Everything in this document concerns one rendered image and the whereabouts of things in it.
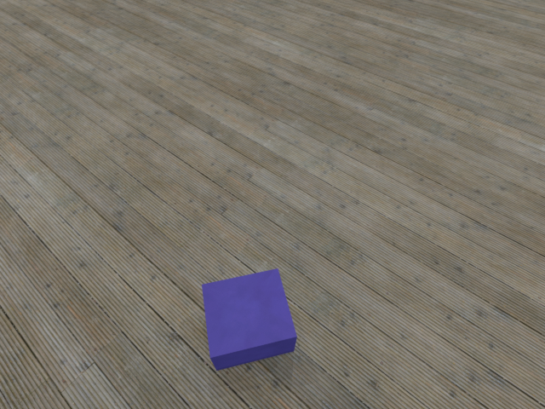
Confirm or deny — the carton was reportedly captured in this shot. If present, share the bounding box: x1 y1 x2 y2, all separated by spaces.
202 268 297 371

